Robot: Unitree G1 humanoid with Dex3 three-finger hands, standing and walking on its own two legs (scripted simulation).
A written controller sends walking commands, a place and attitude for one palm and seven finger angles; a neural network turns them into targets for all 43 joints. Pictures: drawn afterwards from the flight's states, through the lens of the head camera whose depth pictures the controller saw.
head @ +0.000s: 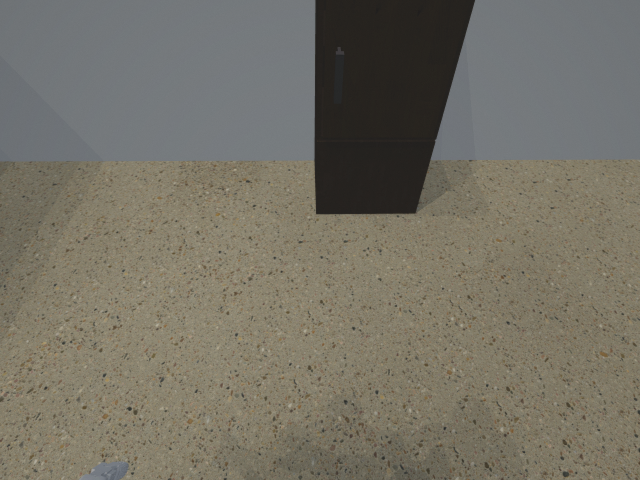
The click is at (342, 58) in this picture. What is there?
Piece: cupboard door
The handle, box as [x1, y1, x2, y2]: [333, 47, 343, 103]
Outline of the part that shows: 340,47 337,47 335,54 333,99 334,103 341,102 343,51 340,50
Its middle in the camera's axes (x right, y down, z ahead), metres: +0.05 -0.52 +1.24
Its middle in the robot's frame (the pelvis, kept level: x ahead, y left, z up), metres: +1.27 +0.01 -0.10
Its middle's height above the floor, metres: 0.67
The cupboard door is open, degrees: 0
